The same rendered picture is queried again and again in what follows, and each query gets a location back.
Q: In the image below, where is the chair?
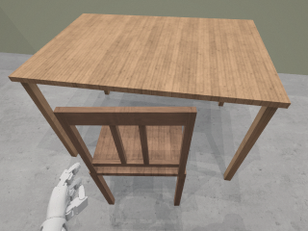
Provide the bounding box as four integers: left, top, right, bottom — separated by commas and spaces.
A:
53, 106, 197, 206

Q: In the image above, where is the table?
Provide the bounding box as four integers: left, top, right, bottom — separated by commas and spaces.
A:
8, 13, 292, 181

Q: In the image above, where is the left robot hand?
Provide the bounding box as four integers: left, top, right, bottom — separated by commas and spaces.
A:
46, 162, 89, 222

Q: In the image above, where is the robot left forearm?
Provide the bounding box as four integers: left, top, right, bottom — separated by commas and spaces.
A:
39, 217, 68, 231

